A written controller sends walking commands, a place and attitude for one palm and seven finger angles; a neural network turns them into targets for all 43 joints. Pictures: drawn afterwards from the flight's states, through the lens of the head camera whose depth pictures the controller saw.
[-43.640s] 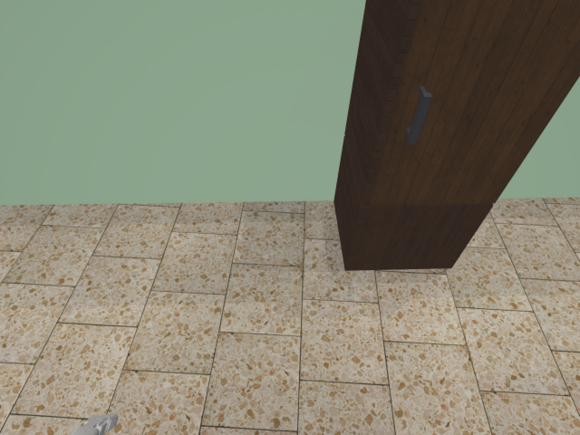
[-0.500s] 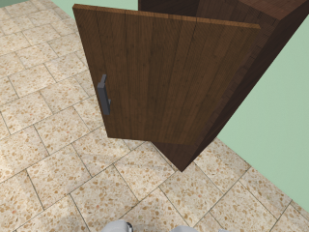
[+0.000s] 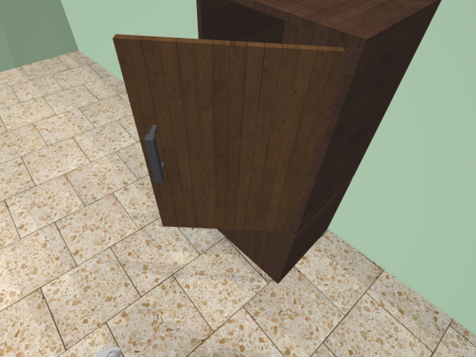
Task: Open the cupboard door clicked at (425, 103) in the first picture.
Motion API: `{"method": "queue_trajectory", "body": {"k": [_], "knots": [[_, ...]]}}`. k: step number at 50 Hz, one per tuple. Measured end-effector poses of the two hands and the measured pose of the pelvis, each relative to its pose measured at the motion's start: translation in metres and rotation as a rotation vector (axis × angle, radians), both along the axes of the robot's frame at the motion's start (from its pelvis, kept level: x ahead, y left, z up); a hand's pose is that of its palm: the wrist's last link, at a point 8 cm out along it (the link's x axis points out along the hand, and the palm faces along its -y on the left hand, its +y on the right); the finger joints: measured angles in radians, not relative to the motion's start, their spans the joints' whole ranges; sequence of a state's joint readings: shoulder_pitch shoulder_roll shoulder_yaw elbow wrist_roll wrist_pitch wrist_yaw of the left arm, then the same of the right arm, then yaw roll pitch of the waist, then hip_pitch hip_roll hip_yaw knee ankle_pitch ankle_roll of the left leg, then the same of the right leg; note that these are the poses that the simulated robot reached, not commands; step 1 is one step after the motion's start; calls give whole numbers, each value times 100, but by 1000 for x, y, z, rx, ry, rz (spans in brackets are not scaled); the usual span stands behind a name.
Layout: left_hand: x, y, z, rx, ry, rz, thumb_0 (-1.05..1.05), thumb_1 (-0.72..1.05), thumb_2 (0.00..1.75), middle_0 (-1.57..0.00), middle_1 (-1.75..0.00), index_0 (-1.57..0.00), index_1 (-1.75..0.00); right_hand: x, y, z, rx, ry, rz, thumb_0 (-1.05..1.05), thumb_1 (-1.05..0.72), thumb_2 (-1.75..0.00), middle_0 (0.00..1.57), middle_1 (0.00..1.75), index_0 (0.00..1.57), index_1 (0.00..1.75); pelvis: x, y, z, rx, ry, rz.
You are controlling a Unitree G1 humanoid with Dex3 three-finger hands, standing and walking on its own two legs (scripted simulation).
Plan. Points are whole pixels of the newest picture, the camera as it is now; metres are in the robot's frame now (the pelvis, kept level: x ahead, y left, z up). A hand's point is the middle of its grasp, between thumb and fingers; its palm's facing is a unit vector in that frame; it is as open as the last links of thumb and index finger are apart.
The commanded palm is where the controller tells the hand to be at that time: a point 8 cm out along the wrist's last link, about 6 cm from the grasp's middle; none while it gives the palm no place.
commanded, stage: come to a stop and stand still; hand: left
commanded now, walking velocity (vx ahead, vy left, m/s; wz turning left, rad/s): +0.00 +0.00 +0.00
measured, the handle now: (156, 154) +0.53 +0.21 +0.02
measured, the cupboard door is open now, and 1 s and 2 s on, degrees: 43 43 43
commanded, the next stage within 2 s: look again from close up in 0.30 s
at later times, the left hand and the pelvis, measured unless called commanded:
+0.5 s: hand out of the picture +0.01 +0.23 -0.15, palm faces -0.02 -0.96 -0.30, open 7.4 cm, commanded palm none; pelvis -0.01 +0.00 +0.02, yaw +0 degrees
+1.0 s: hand out of the picture +0.05 +0.24 -0.15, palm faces -0.03 -0.96 -0.26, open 7.4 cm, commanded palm +0.10 +0.29 -0.05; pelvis +0.01 +0.02 +0.02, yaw +0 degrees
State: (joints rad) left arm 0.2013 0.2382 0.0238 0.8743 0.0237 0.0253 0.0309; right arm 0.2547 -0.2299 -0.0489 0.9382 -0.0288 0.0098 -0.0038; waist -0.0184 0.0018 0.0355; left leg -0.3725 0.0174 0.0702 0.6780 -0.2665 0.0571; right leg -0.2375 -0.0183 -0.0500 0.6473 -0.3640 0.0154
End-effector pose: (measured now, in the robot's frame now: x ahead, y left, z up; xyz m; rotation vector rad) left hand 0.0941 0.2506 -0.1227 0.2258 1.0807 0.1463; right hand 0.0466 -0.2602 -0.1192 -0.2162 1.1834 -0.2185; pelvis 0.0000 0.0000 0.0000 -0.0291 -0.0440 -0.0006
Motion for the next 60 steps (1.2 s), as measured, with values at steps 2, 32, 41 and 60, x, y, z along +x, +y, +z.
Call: {"method": "queue_trajectory", "body": {"k": [2,32,41,60], "knots": [[-7,1,4,-1,15,-9,1,91,89,-20,-29,-20,-30,-6,-3,5,-6,12,6,1,-90,-90,20,30,20,30,-5,0,5,1,4,-2],[-74,24,5,21,220,24,1,91,89,-20,-29,-20,-30,10,-12,22,-32,50,48,0,-90,-90,21,30,21,30,-2,4,21,12,14,0],[-56,26,2,7,212,13,1,91,89,-20,-29,-20,-30,16,2,22,-22,65,41,0,-90,-90,21,30,21,30,6,12,22,14,17,0],[78,44,139,12,-834,106,2,84,86,-21,-34,-20,-35,84,31,32,7,-384,146,1,-90,-90,21,30,21,30,2,15,3,25,73,62]]}}
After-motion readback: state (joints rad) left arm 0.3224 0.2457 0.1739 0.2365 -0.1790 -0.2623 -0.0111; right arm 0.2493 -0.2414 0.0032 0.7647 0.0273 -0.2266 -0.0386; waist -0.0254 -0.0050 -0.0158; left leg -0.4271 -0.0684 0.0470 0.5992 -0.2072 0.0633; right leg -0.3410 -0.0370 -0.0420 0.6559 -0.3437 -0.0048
